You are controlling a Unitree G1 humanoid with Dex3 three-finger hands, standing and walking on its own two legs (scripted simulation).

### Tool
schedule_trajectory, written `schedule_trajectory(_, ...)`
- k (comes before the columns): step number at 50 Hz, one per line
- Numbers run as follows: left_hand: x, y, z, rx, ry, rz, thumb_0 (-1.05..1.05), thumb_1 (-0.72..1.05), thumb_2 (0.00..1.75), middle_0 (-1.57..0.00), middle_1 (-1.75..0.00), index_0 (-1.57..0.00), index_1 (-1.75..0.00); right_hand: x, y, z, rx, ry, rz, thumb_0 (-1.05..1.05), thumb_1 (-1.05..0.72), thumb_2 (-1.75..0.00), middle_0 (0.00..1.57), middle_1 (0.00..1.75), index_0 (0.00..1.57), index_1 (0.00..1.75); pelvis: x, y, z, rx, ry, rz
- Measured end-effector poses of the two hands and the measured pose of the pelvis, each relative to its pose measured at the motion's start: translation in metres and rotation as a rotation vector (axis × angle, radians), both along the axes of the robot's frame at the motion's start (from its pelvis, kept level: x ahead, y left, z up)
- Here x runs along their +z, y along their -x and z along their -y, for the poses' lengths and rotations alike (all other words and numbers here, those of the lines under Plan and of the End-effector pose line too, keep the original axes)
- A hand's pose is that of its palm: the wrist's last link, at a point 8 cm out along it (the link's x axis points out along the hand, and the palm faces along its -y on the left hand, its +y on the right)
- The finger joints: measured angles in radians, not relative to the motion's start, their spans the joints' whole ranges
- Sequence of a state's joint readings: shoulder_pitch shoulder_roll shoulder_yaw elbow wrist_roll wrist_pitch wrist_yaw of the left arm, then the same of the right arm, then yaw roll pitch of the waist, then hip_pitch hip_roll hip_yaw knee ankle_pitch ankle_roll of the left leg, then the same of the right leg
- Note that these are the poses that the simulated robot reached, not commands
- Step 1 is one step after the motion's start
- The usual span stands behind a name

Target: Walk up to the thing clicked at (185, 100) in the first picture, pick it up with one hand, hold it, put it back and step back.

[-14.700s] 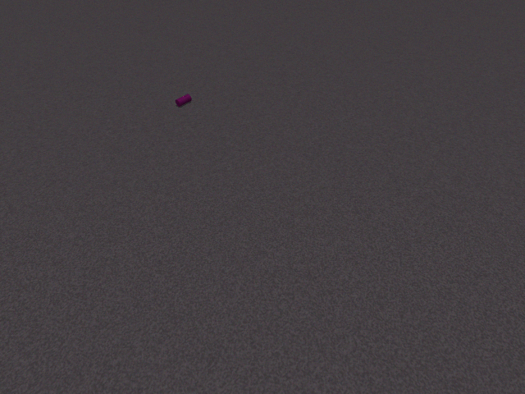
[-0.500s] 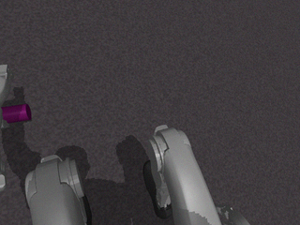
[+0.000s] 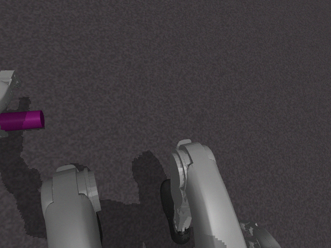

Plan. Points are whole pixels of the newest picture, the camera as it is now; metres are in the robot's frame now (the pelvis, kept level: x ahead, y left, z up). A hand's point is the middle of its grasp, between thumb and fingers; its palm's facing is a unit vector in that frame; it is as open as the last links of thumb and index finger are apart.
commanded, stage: approach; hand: left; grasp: from above
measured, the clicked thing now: (21, 120) +0.48 +0.30 -0.30
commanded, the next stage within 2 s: close in in 0.20 s
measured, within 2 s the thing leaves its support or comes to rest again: neither
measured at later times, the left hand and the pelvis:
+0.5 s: hand out of the picture +0.45 +0.32 -0.19, palm faces -0.47 -0.05 -0.88, open 13.6 cm; pelvis +0.00 +0.00 +0.00, yaw -1 degrees
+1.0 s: hand (17, 120) +0.46 +0.29 -0.24, palm faces -0.43 -0.07 -0.90, open 14.1 cm; pelvis +0.00 +0.00 -0.03, yaw -3 degrees
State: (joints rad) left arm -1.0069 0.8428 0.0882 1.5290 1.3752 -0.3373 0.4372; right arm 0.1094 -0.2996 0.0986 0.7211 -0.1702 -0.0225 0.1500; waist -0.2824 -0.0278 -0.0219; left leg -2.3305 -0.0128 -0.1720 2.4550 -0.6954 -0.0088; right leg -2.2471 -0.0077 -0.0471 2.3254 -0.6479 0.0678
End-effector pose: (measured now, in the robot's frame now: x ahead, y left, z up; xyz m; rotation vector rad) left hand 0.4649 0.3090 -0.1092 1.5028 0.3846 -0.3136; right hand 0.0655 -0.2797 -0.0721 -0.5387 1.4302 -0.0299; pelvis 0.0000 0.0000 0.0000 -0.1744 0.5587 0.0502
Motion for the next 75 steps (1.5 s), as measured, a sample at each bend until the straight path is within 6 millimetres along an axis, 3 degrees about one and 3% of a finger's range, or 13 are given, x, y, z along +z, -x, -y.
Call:
schedule_trajectory(11, -0.023, 0.002, -0.003, 0.025, -0.013, -0.048, 0.00, -0.41, 1.02, -0.15, -1.07, -0.16, -1.05, -0.002, 0.029, -0.010, -0.017, -0.014, -0.049, 0.00, -0.92, -0.89, 0.20, 0.30, 0.20, 0.30, -0.006, 0.002, -0.001, -0.005, 0.006, 0.006)
schedule_trajectory(17, -0.024, 0.004, -0.005, 0.021, -0.011, -0.016, 0.01, -0.40, 1.02, -0.15, -1.07, -0.17, -1.05, -0.004, 0.042, -0.015, -0.056, -0.033, -0.089, 0.00, -0.92, -0.89, 0.20, 0.30, 0.21, 0.30, -0.006, 0.000, -0.001, -0.005, 0.006, -0.004)
schedule_trajectory(26, -0.022, 0.003, -0.008, 0.038, -0.010, -0.051, 0.00, -0.45, 0.99, -0.11, -1.05, -0.13, -1.02, -0.004, 0.033, -0.013, -0.032, -0.040, -0.068, 0.00, -0.91, -0.89, 0.20, 0.30, 0.21, 0.30, -0.005, -0.001, -0.001, -0.007, 0.008, -0.003)
schedule_trajectory(37, -0.047, 0.005, 0.004, 0.007, 0.032, -0.056, 0.00, -0.48, 1.00, -0.09, -1.02, -0.10, -1.01, -0.003, 0.025, -0.008, 0.036, -0.016, -0.065, 0.00, -0.91, -0.89, 0.20, 0.30, 0.21, 0.30, -0.013, -0.001, 0.000, -0.017, 0.013, 0.026)
schedule_trajectory(48, -0.074, 0.001, 0.012, 0.019, 0.012, -0.012, 0.00, -0.50, 1.00, -0.08, -0.99, -0.08, -0.99, -0.004, 0.030, -0.010, 0.095, -0.020, -0.085, 0.00, -0.90, -0.89, 0.20, 0.30, 0.20, 0.30, -0.024, -0.003, -0.001, -0.031, 0.023, 0.052)
schedule_trajectory(61, -0.087, -0.005, 0.005, 0.087, 0.008, -0.047, 0.01, -0.52, 1.01, -0.08, -0.98, -0.07, -0.98, -0.005, 0.037, -0.020, 0.108, -0.055, -0.096, 0.00, -0.90, -0.90, 0.20, 0.30, 0.20, 0.30, -0.029, -0.005, -0.004, -0.041, 0.045, 0.062)
schedule_trajectory(75, -0.096, 0.003, 0.012, -0.002, 0.037, -0.031, 0.00, -0.52, 1.02, -0.09, -0.95, -0.07, -0.96, 0.002, 0.032, -0.022, 0.167, -0.044, -0.104, 0.00, -0.90, -0.90, 0.20, 0.30, 0.21, 0.30, -0.030, -0.003, -0.007, -0.046, 0.062, 0.094)
